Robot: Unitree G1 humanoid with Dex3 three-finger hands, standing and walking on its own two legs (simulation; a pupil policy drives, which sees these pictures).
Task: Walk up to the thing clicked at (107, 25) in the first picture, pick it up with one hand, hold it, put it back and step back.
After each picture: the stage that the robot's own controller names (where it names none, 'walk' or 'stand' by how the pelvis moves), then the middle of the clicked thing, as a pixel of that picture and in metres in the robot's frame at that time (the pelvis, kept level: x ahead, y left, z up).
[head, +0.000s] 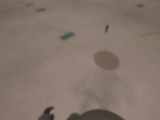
stand; (106, 28) +2.35 -0.33 -0.65
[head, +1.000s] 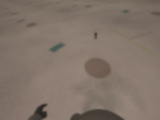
walk; (95, 35) +2.23 +0.10 -0.62
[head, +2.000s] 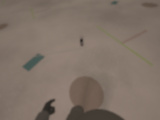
walk; (81, 41) +1.56 +0.36 -0.64
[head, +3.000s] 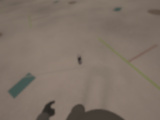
walk; (79, 59) +1.06 +0.32 -0.65
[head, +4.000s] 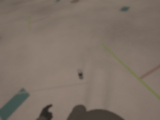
walk; (80, 74) +0.69 +0.27 -0.64
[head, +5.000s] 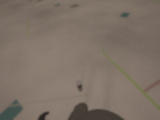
stand; (79, 86) +0.52 +0.25 -0.64
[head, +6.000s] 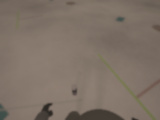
stand; (74, 90) +0.45 +0.21 -0.65
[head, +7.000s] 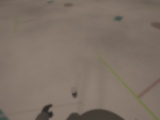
stand; (74, 92) +0.42 +0.22 -0.65
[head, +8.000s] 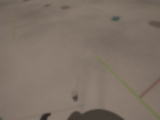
stand; (74, 96) +0.39 +0.23 -0.65
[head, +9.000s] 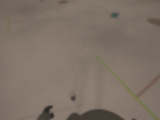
stand; (72, 96) +0.35 +0.24 -0.66
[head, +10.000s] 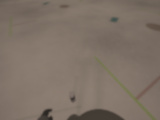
stand; (72, 97) +0.37 +0.23 -0.66
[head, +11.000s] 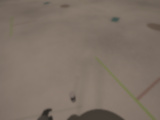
stand; (72, 97) +0.37 +0.23 -0.66
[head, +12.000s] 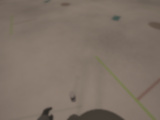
go down; (72, 97) +0.36 +0.23 -0.66
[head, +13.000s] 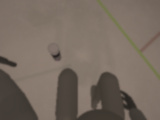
go down; (55, 53) +0.44 +0.28 -0.23
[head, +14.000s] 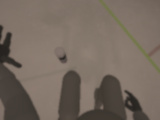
approach; (62, 56) +0.45 +0.27 -0.26
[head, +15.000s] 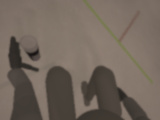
close in; (32, 51) +0.42 +0.31 -0.16
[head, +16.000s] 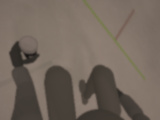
close; (30, 50) +0.41 +0.31 -0.15
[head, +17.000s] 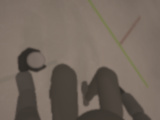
lift; (37, 60) +0.33 +0.30 -0.15
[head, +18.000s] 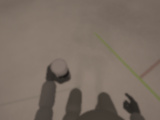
lift; (63, 72) +0.31 +0.19 +0.04
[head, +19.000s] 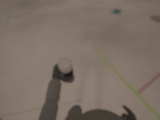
hold; (67, 72) +0.32 +0.17 +0.05
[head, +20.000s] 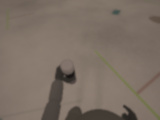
hold; (70, 73) +0.32 +0.16 +0.03
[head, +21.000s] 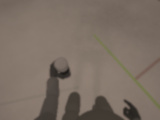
crouch; (64, 69) +0.35 +0.19 -0.03
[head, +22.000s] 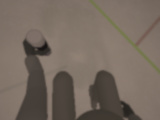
lower; (42, 45) +0.47 +0.28 -0.06
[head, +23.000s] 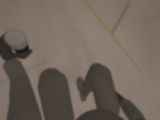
lower; (21, 46) +0.44 +0.31 -0.16
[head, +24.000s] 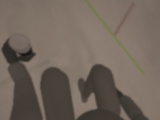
lower; (24, 50) +0.41 +0.32 -0.16
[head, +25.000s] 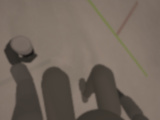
lower; (26, 51) +0.40 +0.31 -0.16
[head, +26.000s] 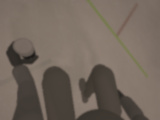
lower; (28, 53) +0.40 +0.31 -0.16
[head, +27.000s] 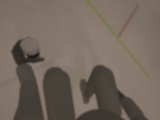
open; (32, 52) +0.40 +0.30 -0.16
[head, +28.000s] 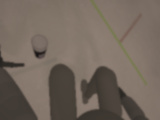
stand; (39, 49) +0.40 +0.29 -0.17
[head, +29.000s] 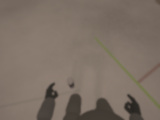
stand; (71, 83) +0.39 +0.21 -0.52
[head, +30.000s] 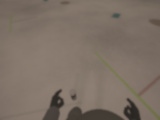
stand; (73, 95) +0.38 +0.21 -0.60
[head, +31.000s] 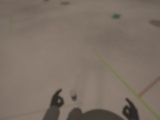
stand; (73, 95) +0.37 +0.20 -0.60
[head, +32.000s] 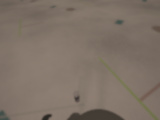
stand; (76, 96) +0.40 +0.19 -0.65
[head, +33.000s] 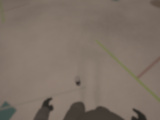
walk; (77, 81) +0.46 +0.18 -0.63
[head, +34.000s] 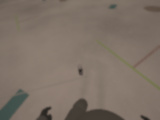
walk; (80, 70) +0.74 +0.26 -0.64
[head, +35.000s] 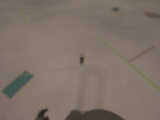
stand; (81, 59) +1.02 +0.21 -0.64
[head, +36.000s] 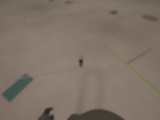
stand; (80, 61) +1.02 +0.22 -0.66
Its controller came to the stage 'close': yes
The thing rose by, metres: 0.68
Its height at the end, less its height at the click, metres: +0.00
